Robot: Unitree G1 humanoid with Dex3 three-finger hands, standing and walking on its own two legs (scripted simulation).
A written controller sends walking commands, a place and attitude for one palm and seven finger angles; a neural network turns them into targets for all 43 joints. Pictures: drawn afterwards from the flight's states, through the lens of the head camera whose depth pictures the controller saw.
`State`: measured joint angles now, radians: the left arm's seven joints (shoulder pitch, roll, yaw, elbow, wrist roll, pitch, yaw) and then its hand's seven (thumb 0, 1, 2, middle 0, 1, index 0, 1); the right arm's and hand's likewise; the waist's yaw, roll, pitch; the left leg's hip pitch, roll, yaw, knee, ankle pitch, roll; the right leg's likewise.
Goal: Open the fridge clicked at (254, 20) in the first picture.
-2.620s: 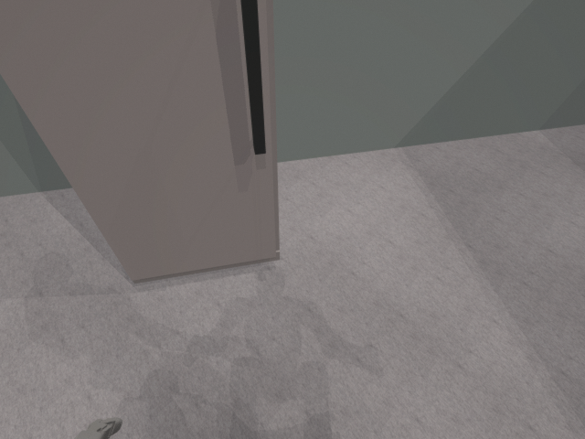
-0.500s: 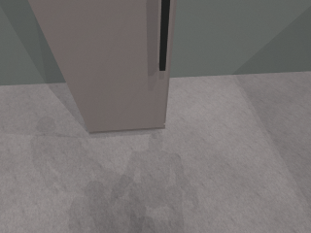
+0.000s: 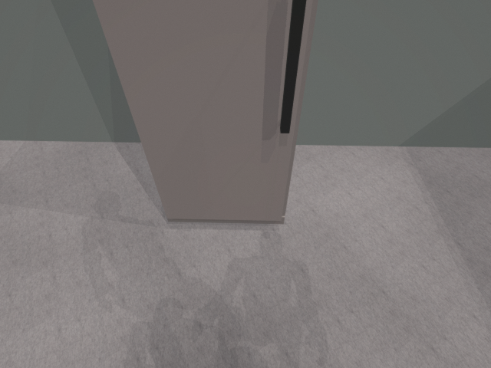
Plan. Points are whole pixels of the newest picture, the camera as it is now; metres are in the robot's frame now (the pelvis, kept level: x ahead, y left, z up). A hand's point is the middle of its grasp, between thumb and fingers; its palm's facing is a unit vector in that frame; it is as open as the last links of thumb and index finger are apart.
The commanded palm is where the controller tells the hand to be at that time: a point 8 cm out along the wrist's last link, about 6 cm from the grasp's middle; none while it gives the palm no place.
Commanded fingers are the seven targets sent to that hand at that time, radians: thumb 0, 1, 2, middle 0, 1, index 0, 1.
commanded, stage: take the last steps up to it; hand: right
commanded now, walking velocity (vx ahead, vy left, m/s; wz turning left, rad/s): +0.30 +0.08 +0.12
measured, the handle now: (292, 54) +0.84 -0.08 +0.13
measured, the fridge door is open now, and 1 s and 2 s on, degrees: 0 0 0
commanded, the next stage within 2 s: come to a stop and stand still in 0.80 s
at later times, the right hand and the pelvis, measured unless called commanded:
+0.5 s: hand (331, 337) +0.23 -0.16 -0.18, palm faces -0.14 +0.98 -0.12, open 7.4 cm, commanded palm none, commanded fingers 0.00 -0.90 -0.90 0.20 0.30 0.20 0.30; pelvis +0.14 +0.00 +0.00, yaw +5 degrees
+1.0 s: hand (317, 300) +0.32 -0.14 -0.20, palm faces +0.04 +0.99 -0.13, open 7.3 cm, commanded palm none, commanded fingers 0.00 -0.90 -0.90 0.20 0.30 0.20 0.30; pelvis +0.32 +0.03 -0.01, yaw +3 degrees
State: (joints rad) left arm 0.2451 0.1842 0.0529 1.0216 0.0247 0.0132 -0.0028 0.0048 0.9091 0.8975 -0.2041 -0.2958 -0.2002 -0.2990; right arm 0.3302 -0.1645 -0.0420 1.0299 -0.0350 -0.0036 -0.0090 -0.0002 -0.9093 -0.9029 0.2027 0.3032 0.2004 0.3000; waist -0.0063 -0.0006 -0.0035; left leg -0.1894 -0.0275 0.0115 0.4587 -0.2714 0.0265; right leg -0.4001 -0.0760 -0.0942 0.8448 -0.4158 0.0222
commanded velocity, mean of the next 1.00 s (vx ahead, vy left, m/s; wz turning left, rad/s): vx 0.18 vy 0.06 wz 0.02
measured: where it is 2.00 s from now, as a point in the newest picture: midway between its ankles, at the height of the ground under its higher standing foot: (232, 364)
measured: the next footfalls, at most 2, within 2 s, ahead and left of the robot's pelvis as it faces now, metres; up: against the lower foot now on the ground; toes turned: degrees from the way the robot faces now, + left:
right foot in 0.08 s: +0.07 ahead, -0.11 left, +0.00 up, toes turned -6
left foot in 0.58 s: +0.30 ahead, +0.16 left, +0.00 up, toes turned +13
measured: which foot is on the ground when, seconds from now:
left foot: down 0.00-0.08, up 0.10-0.56, down 0.58-0.96, up 0.98-1.00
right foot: up 0.00-0.06, down 0.08-0.58, up 0.60-0.92, down 0.94-1.00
